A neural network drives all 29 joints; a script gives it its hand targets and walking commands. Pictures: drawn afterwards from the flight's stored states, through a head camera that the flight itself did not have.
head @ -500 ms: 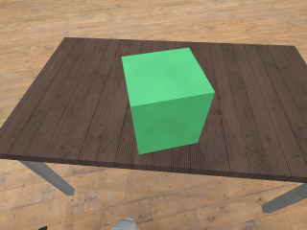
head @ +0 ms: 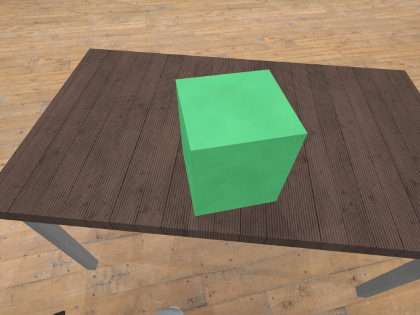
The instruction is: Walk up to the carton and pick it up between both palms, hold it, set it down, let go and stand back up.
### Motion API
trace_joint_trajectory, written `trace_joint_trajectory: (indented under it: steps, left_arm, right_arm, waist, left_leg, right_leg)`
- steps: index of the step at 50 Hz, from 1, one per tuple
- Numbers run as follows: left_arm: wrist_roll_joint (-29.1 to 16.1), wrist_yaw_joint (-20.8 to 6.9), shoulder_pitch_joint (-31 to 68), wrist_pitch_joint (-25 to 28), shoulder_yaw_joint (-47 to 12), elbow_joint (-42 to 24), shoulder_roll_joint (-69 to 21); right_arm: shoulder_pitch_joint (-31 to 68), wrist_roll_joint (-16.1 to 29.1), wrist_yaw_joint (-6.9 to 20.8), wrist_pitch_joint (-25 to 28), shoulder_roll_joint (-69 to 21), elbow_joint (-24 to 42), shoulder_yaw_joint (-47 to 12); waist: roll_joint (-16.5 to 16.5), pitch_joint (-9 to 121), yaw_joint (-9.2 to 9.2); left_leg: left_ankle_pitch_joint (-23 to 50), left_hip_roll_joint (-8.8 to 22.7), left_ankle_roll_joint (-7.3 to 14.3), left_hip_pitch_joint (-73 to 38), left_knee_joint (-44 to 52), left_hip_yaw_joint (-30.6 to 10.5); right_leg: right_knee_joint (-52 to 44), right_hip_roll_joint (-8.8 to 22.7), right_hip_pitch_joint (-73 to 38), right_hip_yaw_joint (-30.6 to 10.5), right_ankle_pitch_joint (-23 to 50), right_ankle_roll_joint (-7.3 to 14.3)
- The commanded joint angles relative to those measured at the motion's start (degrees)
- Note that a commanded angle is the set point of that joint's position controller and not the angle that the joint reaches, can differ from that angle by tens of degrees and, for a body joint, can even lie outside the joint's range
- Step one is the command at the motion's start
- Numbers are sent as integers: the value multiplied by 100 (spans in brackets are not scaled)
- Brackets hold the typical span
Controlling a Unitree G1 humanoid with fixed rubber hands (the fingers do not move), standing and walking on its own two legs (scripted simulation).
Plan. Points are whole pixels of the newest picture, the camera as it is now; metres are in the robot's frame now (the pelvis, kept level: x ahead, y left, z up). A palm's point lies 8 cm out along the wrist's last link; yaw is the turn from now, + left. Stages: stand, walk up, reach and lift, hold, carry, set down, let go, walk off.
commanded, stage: walk up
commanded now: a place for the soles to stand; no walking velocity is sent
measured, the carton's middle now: (230, 145) +0.47 -0.03 +0.02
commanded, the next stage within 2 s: reach and lift in 0.74 s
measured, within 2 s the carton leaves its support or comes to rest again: neither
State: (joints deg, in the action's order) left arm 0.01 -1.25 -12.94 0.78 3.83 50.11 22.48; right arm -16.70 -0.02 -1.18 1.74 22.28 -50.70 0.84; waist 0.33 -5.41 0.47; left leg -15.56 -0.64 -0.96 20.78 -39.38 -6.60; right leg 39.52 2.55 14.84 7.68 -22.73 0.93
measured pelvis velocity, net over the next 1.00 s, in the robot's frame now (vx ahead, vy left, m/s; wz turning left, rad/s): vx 0.01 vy -0.01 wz -0.02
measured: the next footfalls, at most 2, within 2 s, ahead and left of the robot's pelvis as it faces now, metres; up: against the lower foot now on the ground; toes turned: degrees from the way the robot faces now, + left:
none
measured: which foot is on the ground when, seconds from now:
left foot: down 0.00-1.00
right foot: down 0.00-1.00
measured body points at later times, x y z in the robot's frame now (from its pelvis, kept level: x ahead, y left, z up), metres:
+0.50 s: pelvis +0.01 +0.00 +0.00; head +0.04 +0.00 +0.45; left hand +0.09 +0.32 -0.11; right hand +0.07 -0.32 -0.12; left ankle +0.05 +0.14 -0.72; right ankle -0.01 -0.11 -0.72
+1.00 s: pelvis +0.01 -0.01 -0.01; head +0.04 +0.01 +0.44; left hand +0.16 +0.29 -0.11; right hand +0.14 -0.33 -0.10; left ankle +0.05 +0.14 -0.72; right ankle -0.01 -0.11 -0.72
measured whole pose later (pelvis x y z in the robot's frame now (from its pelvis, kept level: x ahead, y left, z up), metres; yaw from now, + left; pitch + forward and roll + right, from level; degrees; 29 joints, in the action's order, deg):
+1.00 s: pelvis +0.01 -0.01 -0.01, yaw -1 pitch -3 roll -1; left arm 0.1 1.4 -7.6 -25.3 3.8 28.6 22.4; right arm -3.6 -1.0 4.7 9.7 20.2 -57.7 7.3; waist -1.7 -7.9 0.5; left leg -21.2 1.3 -3.1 21.3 -45.4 -6.6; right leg 43.8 0.7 14.9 7.4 -25.7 1.5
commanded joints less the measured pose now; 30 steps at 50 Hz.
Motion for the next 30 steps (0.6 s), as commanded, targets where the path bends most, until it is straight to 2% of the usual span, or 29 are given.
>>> trace_joint_trajectory:
  steps: [1, 2, 3, 4, 5, 6, 7, 8, 9, 10, 11, 12, 13, 15, 16, 17, 18, 20, 21, 22, 23, 24, 25, 26, 28, 29, 30]
  left_arm:
    - [-6, 90, 275, 9, 296, -351, 999]
    - [9, 95, 194, 19, 311, -241, 1013]
    - [58, 96, 142, 51, 313, -217, 1077]
    - [69, 96, 105, 102, 341, -166, 1183]
    - [111, 90, 48, 156, 368, -160, 1330]
    - [105, 82, 103, 168, 389, -171, 1435]
    - [77, 88, 277, 172, 371, -220, 1464]
    - [85, 90, 457, 176, 383, -253, 1489]
    - [91, 92, 448, 150, 360, -295, 1443]
    - [78, 94, 526, 121, 353, -325, 1384]
    - [55, 95, 491, 95, 329, -400, 1278]
    - [44, 105, 505, 64, 349, -416, 1229]
    - [23, 118, 479, 37, 349, -407, 1234]
    - [-2, 107, 428, -21, 318, -402, 1070]
    - [18, 101, 375, -27, 329, -360, 1061]
    - [42, 99, 266, -3, 346, -296, 1121]
    - [92, 83, 244, 36, 345, -249, 1179]
    - [112, 73, 160, 109, 403, -179, 1431]
    - [109, 70, 337, 125, 404, -247, 1497]
    - [98, 68, 513, 124, 367, -286, 1472]
    - [100, 69, 590, 121, 359, -301, 1436]
    - [91, 64, 596, 97, 344, -299, 1348]
    - [71, 72, 560, 73, 334, -343, 1284]
    - [52, 73, 559, 38, 333, -398, 1222]
    - [22, 89, 531, -25, 329, -400, 1136]
    - [26, 84, 477, -43, 330, -372, 1092]
    - [34, 83, 392, -36, 324, -348, 1056]
  right_arm:
    - [286, -152, -104, 216, 1588, 257, 364]
    - [471, -140, -108, 190, 1576, 282, 360]
    - [678, -143, -86, 166, 1457, 363, 334]
    - [754, -130, -71, 148, 1299, 371, 267]
    - [756, -129, -60, 129, 1154, 370, 248]
    - [713, -111, -73, 106, 1135, 323, 276]
    - [544, -97, -71, 88, 1139, 263, 279]
    - [363, -107, -68, 106, 1143, 216, 292]
    - [264, -113, -63, 138, 1167, 187, 305]
    - [100, -117, -61, 169, 1188, 160, 313]
    - [121, -143, -63, 198, 1253, 198, 330]
    - [153, -135, -83, 200, 1314, 199, 338]
    - [138, -132, -102, 189, 1440, 217, 350]
    - [353, -159, -112, 177, 1565, 254, 368]
    - [436, -173, -111, 164, 1568, 283, 374]
    - [639, -157, -109, 139, 1508, 299, 344]
    - [777, -148, -94, 136, 1343, 341, 308]
    - [771, -126, -65, 101, 1149, 295, 266]
    - [591, -116, -60, 98, 1129, 263, 285]
    - [335, -140, -62, 112, 1151, 209, 293]
    - [203, -125, -69, 138, 1155, 163, 299]
    - [98, -140, -74, 173, 1208, 145, 305]
    - [115, -150, -75, 184, 1275, 171, 332]
    - [123, -154, -86, 203, 1374, 199, 339]
    - [152, -153, -115, 203, 1551, 223, 367]
    - [249, -172, -124, 204, 1592, 231, 368]
    - [425, -187, -121, 183, 1639, 285, 369]
  waist:
    - [677, 723, 99]
    - [668, 607, 170]
    - [511, 588, 211]
    - [272, 535, 261]
    - [-78, 454, 249]
    - [-329, 412, 183]
    - [-342, 395, 80]
    - [-306, 515, -19]
    - [-212, 628, -57]
    - [-153, 735, -83]
    - [-35, 837, -39]
    - [55, 850, -16]
    - [274, 844, 31]
    - [576, 785, 85]
    - [477, 704, 121]
    - [436, 523, 201]
    - [169, 367, 214]
    - [-222, 375, 223]
    - [-380, 387, 105]
    - [-371, 460, -12]
    - [-371, 514, -64]
    - [-163, 669, -100]
    - [-10, 757, -23]
    - [151, 766, -6]
    - [390, 765, 61]
    - [446, 673, 87]
    - [575, 681, 151]
  left_leg:
    - [1468, 1151, 1282, -163, 991, -1928]
    - [1146, 1091, 1163, 105, 1114, -1914]
    - [947, 916, 970, 365, 1039, -1628]
    - [990, 603, 678, 658, 743, -1060]
    - [893, 229, 438, 711, 210, -441]
    - [637, -6, 295, 508, -302, 133]
    - [78, 53, 267, 288, -348, 342]
    - [52, 141, 277, 107, -205, 437]
    - [549, 148, 337, -166, 100, 391]
    - [1411, 198, 381, -426, 287, 172]
    - [2092, 269, 510, -558, 346, -139]
    - [2449, 429, 663, -558, 360, -463]
    - [2354, 613, 871, -416, 470, -957]
    - [1482, 977, 1172, -22, 899, -1723]
    - [911, 984, 1128, 213, 1093, -1799]
    - [616, 852, 983, 504, 1054, -1627]
    - [398, 570, 726, 773, 849, -1136]
    - [332, -10, 341, 522, -123, 78]
    - [-23, -6, 291, 347, -319, 348]
    - [-184, 62, 299, 94, -180, 409]
    - [179, 131, 340, -199, 157, 373]
    - [1137, 149, 379, -431, 378, 174]
    - [1815, 228, 485, -515, 378, -103]
    - [1980, 444, 668, -472, 498, -546]
    - [1745, 963, 1111, -201, 902, -1691]
    - [1434, 1083, 1214, -35, 1094, -2025]
    - [1003, 1066, 1205, 150, 1207, -2055]
  right_leg:
    - [171, 105, 14, -548, -132, 132]
    - [-115, 114, -179, -628, -170, 173]
    - [-508, 251, -482, -728, -43, 242]
    - [-1013, 564, -762, -931, 204, 378]
    - [-1473, 1010, -686, -1312, 301, 614]
    - [-1785, 1452, -462, -1620, 486, 915]
    - [-1684, 1638, -349, -1545, 982, 1056]
    - [-1448, 1676, -368, -1372, 1481, 1074]
    - [-1198, 1487, -340, -1126, 1758, 917]
    - [-871, 1280, -249, -808, 1911, 704]
    - [-521, 930, -223, -527, 1945, 471]
    - [-207, 634, -207, -307, 1757, 318]
    - [105, 430, -112, -268, 1263, 245]
    - [192, 194, -134, -557, 259, 182]
    - [-83, 174, -279, -629, -100, 202]
    - [-495, 292, -420, -729, -231, 275]
    - [-979, 514, -567, -881, -287, 374]
    - [-1772, 1309, -365, -1440, -363, 854]
    - [-1840, 1616, -236, -1576, 58, 1032]
    - [-1636, 1672, -161, -1411, 590, 1074]
    - [-1321, 1522, -130, -1116, 1131, 952]
    - [-951, 1211, -93, -806, 1432, 703]
    - [-608, 921, -90, -510, 1364, 493]
    - [-215, 629, -36, -319, 1167, 346]
    - [267, 161, -23, -399, 298, 163]
    - [176, 81, -83, -562, 19, 141]
    - [-79, 89, -248, -657, -240, 176]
